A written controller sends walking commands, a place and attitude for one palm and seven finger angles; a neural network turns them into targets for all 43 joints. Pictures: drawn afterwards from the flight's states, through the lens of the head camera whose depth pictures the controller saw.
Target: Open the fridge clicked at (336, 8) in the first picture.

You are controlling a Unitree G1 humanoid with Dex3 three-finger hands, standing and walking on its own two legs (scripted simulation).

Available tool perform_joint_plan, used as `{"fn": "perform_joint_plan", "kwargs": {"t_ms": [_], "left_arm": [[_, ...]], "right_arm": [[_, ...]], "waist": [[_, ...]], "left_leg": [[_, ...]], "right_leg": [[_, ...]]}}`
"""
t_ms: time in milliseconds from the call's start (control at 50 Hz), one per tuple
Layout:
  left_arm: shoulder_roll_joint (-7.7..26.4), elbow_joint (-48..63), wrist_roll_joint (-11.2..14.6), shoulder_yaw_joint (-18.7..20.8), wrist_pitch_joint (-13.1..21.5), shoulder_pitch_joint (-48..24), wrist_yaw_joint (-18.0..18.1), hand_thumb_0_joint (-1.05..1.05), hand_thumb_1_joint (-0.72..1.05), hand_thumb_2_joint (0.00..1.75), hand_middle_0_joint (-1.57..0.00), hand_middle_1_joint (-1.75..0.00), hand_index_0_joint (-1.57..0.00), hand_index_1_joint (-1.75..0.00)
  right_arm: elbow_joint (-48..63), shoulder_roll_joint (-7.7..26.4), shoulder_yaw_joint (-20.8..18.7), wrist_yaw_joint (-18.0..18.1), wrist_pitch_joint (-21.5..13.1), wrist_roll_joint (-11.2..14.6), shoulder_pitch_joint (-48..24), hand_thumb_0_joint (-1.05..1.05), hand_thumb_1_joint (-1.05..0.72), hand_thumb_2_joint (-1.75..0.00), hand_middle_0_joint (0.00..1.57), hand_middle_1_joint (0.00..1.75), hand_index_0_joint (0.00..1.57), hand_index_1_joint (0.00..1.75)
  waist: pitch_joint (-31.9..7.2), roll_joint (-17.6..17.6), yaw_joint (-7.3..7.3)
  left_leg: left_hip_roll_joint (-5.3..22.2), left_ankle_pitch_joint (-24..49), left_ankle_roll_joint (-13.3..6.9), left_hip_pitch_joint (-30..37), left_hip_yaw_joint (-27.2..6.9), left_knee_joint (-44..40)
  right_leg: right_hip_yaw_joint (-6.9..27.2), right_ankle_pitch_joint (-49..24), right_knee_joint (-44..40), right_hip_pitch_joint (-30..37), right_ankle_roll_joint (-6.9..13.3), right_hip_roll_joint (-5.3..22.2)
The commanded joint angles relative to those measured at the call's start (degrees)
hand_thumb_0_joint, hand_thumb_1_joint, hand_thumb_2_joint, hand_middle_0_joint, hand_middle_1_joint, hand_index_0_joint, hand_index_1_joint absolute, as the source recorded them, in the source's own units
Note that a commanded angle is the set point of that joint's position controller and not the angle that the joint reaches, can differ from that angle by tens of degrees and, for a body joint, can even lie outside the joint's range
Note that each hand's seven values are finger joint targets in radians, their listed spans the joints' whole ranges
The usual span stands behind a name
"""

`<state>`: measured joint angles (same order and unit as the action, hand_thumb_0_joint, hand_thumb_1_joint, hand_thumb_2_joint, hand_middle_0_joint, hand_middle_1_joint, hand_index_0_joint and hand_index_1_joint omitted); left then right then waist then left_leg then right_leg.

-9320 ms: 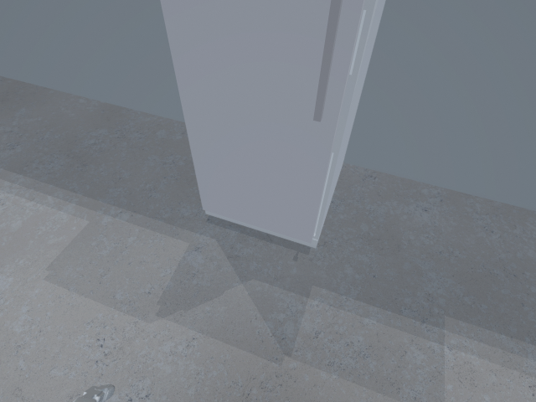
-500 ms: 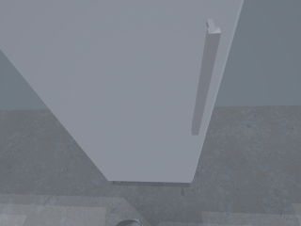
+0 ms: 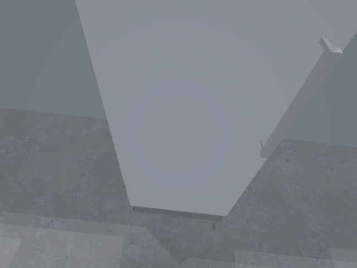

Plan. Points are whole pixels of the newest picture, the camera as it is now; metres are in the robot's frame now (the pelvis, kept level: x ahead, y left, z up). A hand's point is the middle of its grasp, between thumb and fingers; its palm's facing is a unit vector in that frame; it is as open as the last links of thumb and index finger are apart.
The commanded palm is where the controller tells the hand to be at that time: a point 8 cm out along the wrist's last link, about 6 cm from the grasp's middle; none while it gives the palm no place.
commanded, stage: come to a stop and stand still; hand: right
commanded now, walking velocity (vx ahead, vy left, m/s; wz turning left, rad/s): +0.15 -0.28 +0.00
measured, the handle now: (288, 109) +0.46 -0.22 +0.14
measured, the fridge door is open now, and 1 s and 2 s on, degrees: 0 0 0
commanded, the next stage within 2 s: none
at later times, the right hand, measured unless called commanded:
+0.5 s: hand out of the picture -0.03 -0.27 -0.18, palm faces +0.06 +0.96 -0.26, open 7.4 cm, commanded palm none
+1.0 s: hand out of the picture +0.05 -0.30 -0.16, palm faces -0.04 +0.98 -0.22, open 7.3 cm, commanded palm none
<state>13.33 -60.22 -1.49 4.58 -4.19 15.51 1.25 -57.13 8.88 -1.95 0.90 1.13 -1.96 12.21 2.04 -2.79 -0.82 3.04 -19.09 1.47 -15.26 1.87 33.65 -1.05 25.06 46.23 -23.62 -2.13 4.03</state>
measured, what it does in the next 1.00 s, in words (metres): steps to the right: right foot, then left foot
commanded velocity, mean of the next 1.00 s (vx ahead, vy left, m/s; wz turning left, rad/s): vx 0.01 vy -0.03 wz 0.00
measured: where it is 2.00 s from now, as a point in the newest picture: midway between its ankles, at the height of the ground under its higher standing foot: outside the picture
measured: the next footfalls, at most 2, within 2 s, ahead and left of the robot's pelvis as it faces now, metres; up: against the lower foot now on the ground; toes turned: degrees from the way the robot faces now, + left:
right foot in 0.38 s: +0.03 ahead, -0.15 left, +0.00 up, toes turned -4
left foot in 0.58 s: +0.03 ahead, +0.03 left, +0.00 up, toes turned +2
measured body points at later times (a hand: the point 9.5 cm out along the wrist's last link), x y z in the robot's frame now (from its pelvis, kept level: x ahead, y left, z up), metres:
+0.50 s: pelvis -0.01 -0.07 +0.00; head +0.00 -0.07 +0.45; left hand +0.09 +0.16 -0.14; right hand -0.03 -0.32 -0.16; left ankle -0.02 +0.08 -0.71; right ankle -0.01 -0.15 -0.73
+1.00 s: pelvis +0.00 -0.12 +0.01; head +0.02 -0.11 +0.46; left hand -0.02 +0.11 -0.15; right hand +0.05 -0.35 -0.14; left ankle -0.01 +0.03 -0.73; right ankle -0.01 -0.15 -0.73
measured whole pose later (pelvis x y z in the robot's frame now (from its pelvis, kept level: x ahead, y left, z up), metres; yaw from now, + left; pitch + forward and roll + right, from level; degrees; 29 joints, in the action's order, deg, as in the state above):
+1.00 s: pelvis +0.00 -0.12 +0.01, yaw +2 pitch -1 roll +0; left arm 11.1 -60.1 -1.3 -1.1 0.3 18.9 2.4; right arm -58.8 9.2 0.6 2.2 1.5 -1.0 13.3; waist 2.3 -0.6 -0.8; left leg 3.3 -16.5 0.2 -12.4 -1.4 29.2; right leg -8.4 14.4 22.6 -8.5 7.8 -6.2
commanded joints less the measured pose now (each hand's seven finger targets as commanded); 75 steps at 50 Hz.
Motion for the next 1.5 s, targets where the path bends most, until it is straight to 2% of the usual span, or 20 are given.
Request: {"fn": "perform_joint_plan", "kwargs": {"t_ms": [0,40,160,260,280,300,320,360,380,400,440,520,540,580,620,660,720,800,1160,1480], "left_arm": [[2.93,3.84,-0.20,0.47,1.73,0.02,-1.43,0.00,0.90,0.90,-0.20,-0.30,-0.20,-0.30],[2.69,3.68,-0.12,0.31,2.05,0.76,-1.79,0.00,0.90,0.90,-0.20,-0.30,-0.20,-0.30],[1.69,6.19,0.25,-0.09,1.98,-3.48,-1.93,0.00,0.90,0.90,-0.20,-0.30,-0.20,-0.30],[0.07,6.47,1.07,-0.58,3.01,-2.62,-1.75,0.00,0.90,0.90,-0.20,-0.30,-0.20,-0.30],[2.15,9.81,0.54,-1.64,4.06,-2.59,-1.64,0.00,0.90,0.90,-0.20,-0.30,-0.20,-0.30],[0.38,10.07,1.01,-1.88,4.32,0.75,-1.60,0.00,0.90,0.90,-0.20,-0.30,-0.20,-0.30],[2.45,9.61,0.98,-1.80,4.53,2.08,-1.50,0.00,0.90,0.90,-0.20,-0.30,-0.20,-0.30],[8.97,10.27,0.68,-1.42,5.13,4.09,-1.15,0.00,0.90,0.90,-0.20,-0.30,-0.20,-0.30],[8.91,10.90,0.00,-1.38,4.36,2.33,-0.75,0.00,0.90,0.90,-0.20,-0.30,-0.20,-0.30],[7.79,11.13,-0.22,-1.81,4.42,0.62,-0.55,0.00,0.90,0.90,-0.20,-0.30,-0.20,-0.30],[6.77,11.46,-0.10,-2.28,4.37,-2.19,-0.19,0.00,0.90,0.90,-0.20,-0.30,-0.20,-0.30],[5.46,11.88,0.46,-3.03,4.61,-4.20,0.07,0.00,0.90,0.90,-0.20,-0.30,-0.20,-0.30],[4.39,11.50,0.73,-3.30,4.58,-3.33,0.04,0.00,0.90,0.90,-0.20,-0.30,-0.20,-0.30],[3.01,10.47,0.81,-3.78,4.83,-1.65,-0.04,0.00,0.90,0.90,-0.20,-0.30,-0.20,-0.30],[3.36,9.49,0.58,-3.45,4.98,0.60,-0.11,0.00,0.90,0.90,-0.20,-0.30,-0.20,-0.30],[3.89,8.28,0.54,-3.59,5.64,1.72,0.03,0.00,0.90,0.90,-0.20,-0.30,-0.20,-0.30],[4.46,7.10,0.37,-3.98,6.17,1.59,0.35,0.00,0.90,0.90,-0.20,-0.30,-0.20,-0.30],[4.21,5.80,0.41,-4.31,6.14,2.44,0.91,0.00,0.90,0.90,-0.20,-0.30,-0.20,-0.30],[2.42,0.16,0.64,-4.51,6.20,6.75,1.47,0.00,0.90,0.90,-0.20,-0.30,-0.20,-0.30],[0.88,-1.90,0.89,-4.73,6.35,5.15,1.28,0.00,0.90,0.90,-0.20,-0.30,-0.20,-0.30]], "right_arm": [[2.59,11.43,-2.52,1.07,-1.94,0.41,1.82,0.00,-0.90,-0.90,0.20,0.30,0.20,0.30],[2.53,11.29,-2.91,1.11,-2.28,0.37,3.68,0.00,-0.90,-0.90,0.20,0.30,0.20,0.30],[1.17,11.97,-3.29,1.79,-2.29,-0.15,9.28,0.00,-0.90,-0.90,0.20,0.30,0.20,0.30],[1.48,12.49,-3.31,1.44,-1.72,-0.64,6.75,0.00,-0.90,-0.90,0.20,0.30,0.20,0.30],[0.18,12.53,-1.65,3.88,-3.32,-0.66,8.86,0.00,-0.90,-0.90,0.20,0.30,0.20,0.30],[2.74,15.18,-2.01,3.46,-3.38,-0.21,6.31,0.00,-0.90,-0.90,0.20,0.30,0.20,0.30],[2.77,12.48,-1.65,2.90,-2.59,0.38,5.61,0.00,-0.90,-0.90,0.20,0.30,0.20,0.30],[3.04,7.90,-0.05,2.29,-1.38,1.04,7.59,0.00,-0.90,-0.90,0.20,0.30,0.20,0.30],[2.89,6.97,-0.13,2.39,-0.99,1.05,8.88,0.00,-0.90,-0.90,0.20,0.30,0.20,0.30],[2.63,6.40,0.22,2.25,-0.58,0.66,7.61,0.00,-0.90,-0.90,0.20,0.30,0.20,0.30],[1.58,6.51,0.31,1.49,-0.19,0.53,6.98,0.00,-0.90,-0.90,0.20,0.30,0.20,0.30],[-0.01,5.06,0.87,1.15,-1.17,0.82,10.24,0.00,-0.90,-0.90,0.20,0.30,0.20,0.30],[0.21,5.70,1.03,1.28,-1.48,0.74,9.49,0.00,-0.90,-0.90,0.20,0.30,0.20,0.30],[1.00,7.28,1.35,1.28,-2.15,0.80,7.68,0.00,-0.90,-0.90,0.20,0.30,0.20,0.30],[1.70,7.24,1.36,1.38,-2.31,0.80,5.45,0.00,-0.90,-0.90,0.20,0.30,0.20,0.30],[2.08,6.43,1.52,1.62,-2.14,0.84,5.13,0.00,-0.90,-0.90,0.20,0.30,0.20,0.30],[2.05,6.34,1.38,1.75,-1.40,0.99,6.01,0.00,-0.90,-0.90,0.20,0.30,0.20,0.30],[1.53,6.67,1.24,1.72,-0.75,1.11,5.69,0.00,-0.90,-0.90,0.20,0.30,0.20,0.30],[-1.88,4.64,1.65,1.68,-0.67,1.30,4.73,0.00,-0.90,-0.90,0.20,0.30,0.20,0.30],[-4.09,4.04,2.21,1.88,-1.70,1.21,7.20,0.00,-0.90,-0.90,0.20,0.30,0.20,0.30]], "waist": [[4.85,16.33,1.52],[2.28,14.85,2.06],[-0.11,13.96,4.45],[-0.43,16.38,2.94],[-1.97,8.75,0.16],[-6.57,7.13,-0.73],[-6.35,1.06,-1.28],[-6.82,-16.25,-0.14],[-4.99,-11.88,0.72],[-2.89,-11.73,0.54],[2.06,-11.97,1.30],[1.33,0.61,3.45],[1.85,4.05,2.68],[1.55,3.66,0.92],[1.14,12.54,-0.21],[0.12,12.05,-0.12],[-0.35,2.87,0.94],[-0.16,-1.28,1.26],[0.69,3.67,0.87],[1.20,3.89,0.58]], "left_leg": [[15.00,1.27,-5.48,-1.35,-16.28,-21.52],[14.05,9.06,-5.54,3.44,-13.18,-18.98],[16.42,18.12,-8.32,9.42,-13.55,-16.54],[14.29,17.98,-7.70,2.99,-11.66,-14.98],[12.95,41.08,-6.99,5.99,-14.50,-9.34],[11.91,30.62,-6.27,4.70,-8.87,-5.60],[8.07,15.70,-5.07,0.94,-5.24,-3.28],[-0.86,-7.63,-1.24,-4.12,2.38,6.93],[-1.23,-13.18,-1.72,-6.32,1.03,10.45],[-1.18,-14.32,-2.05,-6.41,1.20,12.58],[-0.96,-10.14,-2.20,-6.00,-0.12,14.75],[-0.83,1.56,-2.37,1.93,-0.92,-0.89],[0.14,2.42,-3.14,2.62,-3.84,-5.75],[3.94,3.49,-5.55,-0.02,-8.92,-9.77],[2.67,3.83,-5.49,-1.47,-8.65,-9.11],[1.98,8.10,-4.72,0.22,-6.65,-7.37],[1.13,5.58,-3.70,0.87,-5.31,-5.51],[0.65,3.45,-3.45,0.22,-4.13,-4.84],[1.68,8.01,-3.83,3.20,-5.19,-7.13],[2.90,14.97,-3.78,4.03,-6.33,-9.48]], "right_leg": [[2.93,-5.51,12.94,-8.14,-0.51,-0.12],[1.51,-7.31,12.63,-8.28,-1.37,-0.93],[0.01,-3.75,6.61,-7.05,-2.04,-1.45],[-2.69,-2.96,-8.64,4.75,-1.05,-3.22],[-4.06,-1.28,-7.96,6.47,-0.72,-5.61],[-2.11,-4.22,-14.35,10.26,1.25,-4.14],[-2.61,-8.35,-19.12,13.49,1.62,-2.54],[11.82,-33.35,-23.75,14.48,6.15,9.14],[10.46,-35.88,-23.80,13.94,9.50,10.88],[9.93,-31.30,-24.95,11.71,10.04,9.31],[10.72,-26.29,-26.94,6.33,9.91,8.13],[7.38,-16.52,-24.95,3.96,9.13,5.71],[7.58,-10.70,-25.24,3.28,7.80,4.30],[6.28,-7.79,-25.96,6.49,5.88,1.61],[6.09,-9.38,-26.31,9.74,5.66,1.57],[6.49,-16.42,-27.79,11.51,5.80,2.59],[7.42,-20.36,-30.18,12.79,5.40,3.53],[7.44,-27.12,-30.34,15.20,4.61,4.16],[6.48,-27.68,-29.68,15.57,5.24,3.92],[3.36,-27.28,-27.56,16.78,5.72,2.44]]}}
